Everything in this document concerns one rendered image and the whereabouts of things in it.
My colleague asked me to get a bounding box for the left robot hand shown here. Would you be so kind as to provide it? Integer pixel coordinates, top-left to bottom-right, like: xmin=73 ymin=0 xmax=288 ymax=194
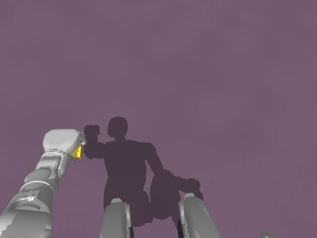
xmin=43 ymin=129 xmax=86 ymax=163

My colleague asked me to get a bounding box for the left robot arm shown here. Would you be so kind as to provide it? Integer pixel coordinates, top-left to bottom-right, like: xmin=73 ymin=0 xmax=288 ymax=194
xmin=0 ymin=150 xmax=69 ymax=238

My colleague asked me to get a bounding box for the small box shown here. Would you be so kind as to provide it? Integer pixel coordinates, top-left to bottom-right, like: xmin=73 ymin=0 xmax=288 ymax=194
xmin=71 ymin=145 xmax=83 ymax=159

